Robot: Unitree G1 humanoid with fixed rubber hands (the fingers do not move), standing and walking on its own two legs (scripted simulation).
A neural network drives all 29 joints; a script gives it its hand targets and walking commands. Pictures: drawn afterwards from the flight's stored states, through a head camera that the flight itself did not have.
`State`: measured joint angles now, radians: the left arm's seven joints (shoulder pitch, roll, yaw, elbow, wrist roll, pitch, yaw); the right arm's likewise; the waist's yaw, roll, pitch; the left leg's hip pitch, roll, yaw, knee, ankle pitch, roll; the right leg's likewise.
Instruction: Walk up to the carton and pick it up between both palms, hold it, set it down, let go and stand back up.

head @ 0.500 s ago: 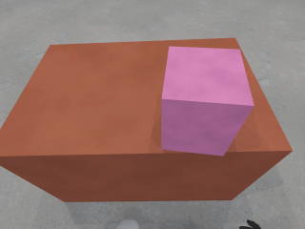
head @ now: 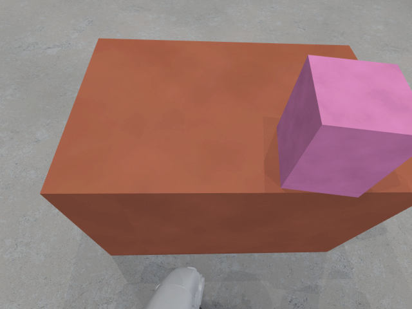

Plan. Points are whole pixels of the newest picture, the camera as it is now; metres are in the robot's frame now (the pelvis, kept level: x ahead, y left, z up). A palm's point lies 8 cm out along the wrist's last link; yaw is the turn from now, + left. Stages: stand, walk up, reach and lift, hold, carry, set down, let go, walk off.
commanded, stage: walk up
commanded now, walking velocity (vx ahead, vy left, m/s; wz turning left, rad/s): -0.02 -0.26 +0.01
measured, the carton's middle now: (334, 130) +0.54 -0.18 +0.01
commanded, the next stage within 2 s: none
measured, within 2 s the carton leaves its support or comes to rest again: neither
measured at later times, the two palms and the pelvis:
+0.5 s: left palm (83, 278) +0.13 +0.31 -0.15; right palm out of the picture -0.13 -0.15 -0.12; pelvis +0.02 +0.07 -0.02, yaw +8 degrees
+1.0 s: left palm out of the picture +0.08 +0.22 -0.16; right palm (332, 276) +0.24 -0.22 -0.12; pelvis +0.08 -0.01 -0.01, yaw +11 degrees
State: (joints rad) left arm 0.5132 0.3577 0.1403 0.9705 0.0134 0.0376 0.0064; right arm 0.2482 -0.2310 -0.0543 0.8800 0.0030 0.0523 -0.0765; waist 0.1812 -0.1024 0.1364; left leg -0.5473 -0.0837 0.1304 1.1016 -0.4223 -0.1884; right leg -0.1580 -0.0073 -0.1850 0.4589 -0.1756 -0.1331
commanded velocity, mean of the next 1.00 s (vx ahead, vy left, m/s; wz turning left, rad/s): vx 0.08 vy -0.23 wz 0.02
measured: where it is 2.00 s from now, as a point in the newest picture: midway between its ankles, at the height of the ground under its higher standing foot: outside the picture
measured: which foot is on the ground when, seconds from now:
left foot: up 0.00-0.14, down 0.16-0.58, up 0.60-1.00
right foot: down 0.00-0.22, up 0.24-0.54, down 0.56-1.00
